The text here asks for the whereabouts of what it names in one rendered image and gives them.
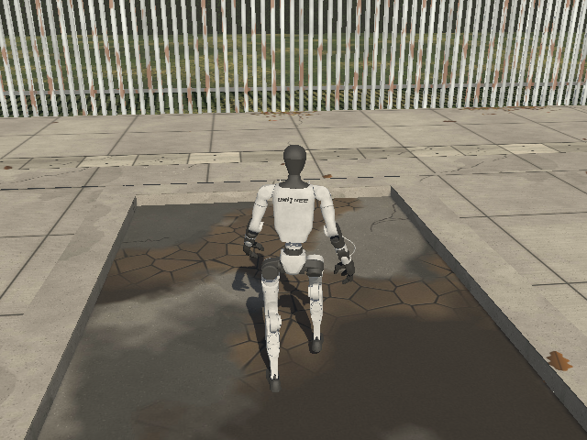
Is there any left robot hand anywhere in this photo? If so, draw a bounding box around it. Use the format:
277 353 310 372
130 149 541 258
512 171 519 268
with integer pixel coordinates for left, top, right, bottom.
243 242 264 259

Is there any left robot upper arm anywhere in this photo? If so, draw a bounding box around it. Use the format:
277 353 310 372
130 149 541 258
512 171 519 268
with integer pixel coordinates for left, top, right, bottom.
249 183 276 233

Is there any right robot hand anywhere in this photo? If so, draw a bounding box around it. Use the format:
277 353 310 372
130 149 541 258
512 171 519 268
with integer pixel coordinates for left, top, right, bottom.
334 260 355 284

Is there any robot right forearm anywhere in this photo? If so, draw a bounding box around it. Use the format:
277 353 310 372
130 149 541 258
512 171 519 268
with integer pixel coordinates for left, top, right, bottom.
330 223 351 265

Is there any right robot upper arm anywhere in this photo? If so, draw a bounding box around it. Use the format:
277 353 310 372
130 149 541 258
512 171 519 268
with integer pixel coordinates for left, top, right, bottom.
313 185 338 237

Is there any robot left forearm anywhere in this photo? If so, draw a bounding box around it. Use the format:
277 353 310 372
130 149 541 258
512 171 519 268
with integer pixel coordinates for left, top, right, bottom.
244 218 258 247

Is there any right robot shin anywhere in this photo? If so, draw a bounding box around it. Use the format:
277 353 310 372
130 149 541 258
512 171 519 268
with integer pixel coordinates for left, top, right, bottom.
310 284 323 340

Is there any right robot foot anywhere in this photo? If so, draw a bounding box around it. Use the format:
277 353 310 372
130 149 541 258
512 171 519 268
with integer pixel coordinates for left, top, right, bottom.
311 333 324 352

